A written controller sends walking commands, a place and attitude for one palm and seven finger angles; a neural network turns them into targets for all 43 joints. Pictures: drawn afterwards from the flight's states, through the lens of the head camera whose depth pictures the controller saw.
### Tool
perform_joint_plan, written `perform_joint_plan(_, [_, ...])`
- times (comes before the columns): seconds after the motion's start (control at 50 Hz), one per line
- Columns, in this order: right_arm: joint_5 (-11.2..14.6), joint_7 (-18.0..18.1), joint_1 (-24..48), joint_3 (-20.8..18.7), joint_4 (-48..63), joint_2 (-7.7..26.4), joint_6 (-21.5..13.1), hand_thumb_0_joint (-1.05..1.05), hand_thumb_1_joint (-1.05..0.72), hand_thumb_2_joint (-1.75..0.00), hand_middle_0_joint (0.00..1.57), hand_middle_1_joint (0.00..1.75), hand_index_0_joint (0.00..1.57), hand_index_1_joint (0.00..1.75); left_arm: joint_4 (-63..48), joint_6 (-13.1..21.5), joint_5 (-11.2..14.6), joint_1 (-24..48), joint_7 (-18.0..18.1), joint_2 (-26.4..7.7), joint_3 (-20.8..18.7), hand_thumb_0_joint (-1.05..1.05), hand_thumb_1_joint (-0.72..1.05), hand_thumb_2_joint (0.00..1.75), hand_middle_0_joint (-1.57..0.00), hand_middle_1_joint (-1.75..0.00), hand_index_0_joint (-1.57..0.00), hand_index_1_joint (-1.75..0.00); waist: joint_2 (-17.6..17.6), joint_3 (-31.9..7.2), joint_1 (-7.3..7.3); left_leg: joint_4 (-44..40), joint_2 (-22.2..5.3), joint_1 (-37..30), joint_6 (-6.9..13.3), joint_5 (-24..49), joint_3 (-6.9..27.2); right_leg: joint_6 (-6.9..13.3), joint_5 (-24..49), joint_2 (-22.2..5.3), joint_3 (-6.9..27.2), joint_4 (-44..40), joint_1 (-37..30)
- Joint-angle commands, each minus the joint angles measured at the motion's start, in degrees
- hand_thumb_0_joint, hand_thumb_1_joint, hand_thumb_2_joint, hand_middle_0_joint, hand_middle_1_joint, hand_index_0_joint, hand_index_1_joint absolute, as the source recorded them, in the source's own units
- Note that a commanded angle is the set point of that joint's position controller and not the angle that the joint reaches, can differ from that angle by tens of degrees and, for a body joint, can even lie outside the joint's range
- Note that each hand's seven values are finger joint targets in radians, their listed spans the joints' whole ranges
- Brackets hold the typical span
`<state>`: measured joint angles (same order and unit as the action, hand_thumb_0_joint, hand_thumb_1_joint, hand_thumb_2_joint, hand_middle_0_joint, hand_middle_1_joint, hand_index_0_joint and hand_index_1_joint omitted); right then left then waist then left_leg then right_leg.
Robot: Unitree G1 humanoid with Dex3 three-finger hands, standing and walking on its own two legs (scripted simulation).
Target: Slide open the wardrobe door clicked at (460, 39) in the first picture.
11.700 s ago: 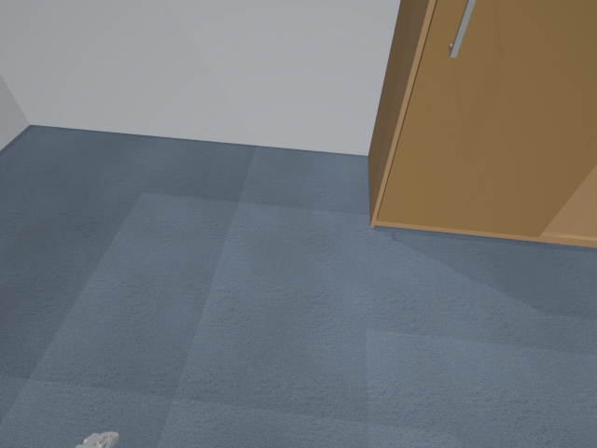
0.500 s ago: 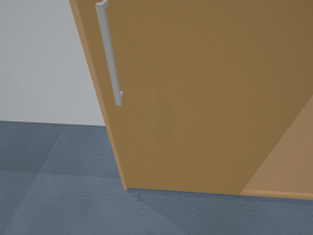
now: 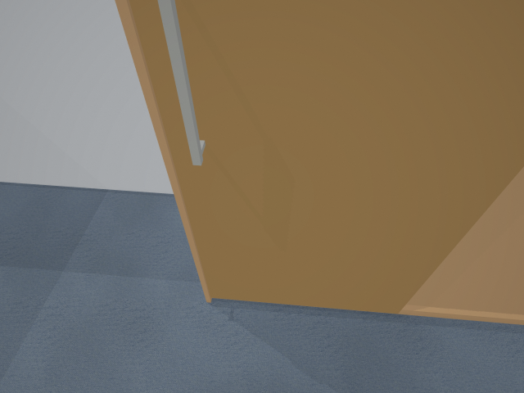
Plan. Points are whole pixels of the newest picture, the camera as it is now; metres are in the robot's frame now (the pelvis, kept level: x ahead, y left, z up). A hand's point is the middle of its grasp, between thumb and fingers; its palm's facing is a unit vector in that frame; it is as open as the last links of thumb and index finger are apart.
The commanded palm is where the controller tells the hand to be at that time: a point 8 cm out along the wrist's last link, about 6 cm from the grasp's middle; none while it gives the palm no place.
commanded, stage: come to a stop and stand still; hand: left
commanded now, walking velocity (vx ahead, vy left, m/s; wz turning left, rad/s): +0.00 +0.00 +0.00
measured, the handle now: (187, 86) +0.54 +0.16 +0.20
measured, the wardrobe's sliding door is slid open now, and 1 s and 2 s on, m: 0.00 0.00 0.00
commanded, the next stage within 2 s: look again from close up in 0.42 s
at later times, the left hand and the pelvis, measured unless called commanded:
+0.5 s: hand out of the picture +0.02 +0.17 -0.17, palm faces +0.04 -0.98 -0.19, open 7.4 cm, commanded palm none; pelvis +0.02 -0.01 +0.00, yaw +0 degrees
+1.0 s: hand out of the picture +0.03 +0.17 -0.17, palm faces +0.04 -0.98 -0.20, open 7.4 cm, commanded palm none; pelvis +0.02 -0.01 +0.00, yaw +0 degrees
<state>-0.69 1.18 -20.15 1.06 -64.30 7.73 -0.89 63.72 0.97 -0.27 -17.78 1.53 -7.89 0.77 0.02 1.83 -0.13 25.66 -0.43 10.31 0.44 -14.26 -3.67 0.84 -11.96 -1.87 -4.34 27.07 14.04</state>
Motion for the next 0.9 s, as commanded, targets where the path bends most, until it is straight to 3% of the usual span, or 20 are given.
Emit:
perform_joint_plan(0.0, [0.0,0.4,-3.1,-1.0,1.4,4.9,-1.2,0.00,-0.90,-0.90,0.20,0.30,0.20,0.30,-1.9,0.8,-0.3,-2.7,0.5,-5.9,-1.2,0.00,0.90,0.90,-0.20,-0.30,-0.20,-0.30,0.2,2.9,0.43,-6.5,-5.0,5.3,1.2,1.4,5.1,1.6,-0.8,-4.8,6.2,-5.4,-2.5])
perform_joint_plan(0.22, [0.0,0.7,-1.3,-1.4,1.2,5.1,-1.3,0.00,-0.90,-0.90,0.20,0.30,0.20,0.30,-2.0,1.0,-0.4,-1.9,0.6,-6.3,-1.5,0.00,0.90,0.90,-0.20,-0.30,-0.20,-0.30,0.1,1.8,0.46,-5.3,-5.3,2.8,1.0,6.8,4.7,1.6,6.7,-5.1,5.7,-4.6,-3.8])
perform_joint_plan(0.48, [-0.1,0.8,0.7,-1.6,1.2,6.0,-1.2,0.00,-0.90,-0.90,0.20,0.30,0.20,0.30,-2.1,0.9,-0.5,-0.7,0.5,-7.2,-1.8,0.00,0.90,0.90,-0.20,-0.30,-0.20,-0.30,0.5,1.6,0.49,-6.0,-5.7,1.1,0.9,7.8,4.5,1.6,8.1,-5.0,5.7,-5.0,-4.4])
perform_joint_plan(0.66, [-0.1,0.7,1.3,-1.6,1.1,6.4,-1.1,0.00,-0.90,-0.90,0.20,0.30,0.20,0.30,-2.2,0.8,-0.4,-0.2,0.3,-7.5,-1.8,0.00,0.90,0.90,-0.20,-0.30,-0.20,-0.30,-0.4,2.6,0.57,-6.4,-5.3,1.8,0.7,5.1,4.6,1.7,4.1,-5.2,6.2,-6.4,-3.7])
perform_joint_plan(0.8, [-0.1,0.7,1.1,-1.6,0.9,6.6,-1.3,0.00,-0.90,-0.90,0.20,0.30,0.20,0.30,-2.5,1.0,-0.4,-0.2,0.3,-8.1,-2.0,0.00,0.90,0.90,-0.20,-0.30,-0.20,-0.30,0.2,0.4,0.69,-5.9,-5.5,0.9,0.7,7.7,4.4,1.8,8.0,-5.4,5.8,-5.5,-5.6])
perform_joint_plan(0.88, [-0.1,0.8,1.1,-1.6,0.7,6.2,-1.2,0.00,-0.90,-0.90,0.20,0.30,0.20,0.30,-2.4,0.9,-0.4,-0.2,0.4,-7.9,-1.9,0.00,0.90,0.90,-0.20,-0.30,-0.20,-0.30,-0.3,1.8,0.68,-6.2,-5.6,1.3,0.6,7.5,4.5,1.9,8.0,-5.2,5.7,-5.7,-4.9])
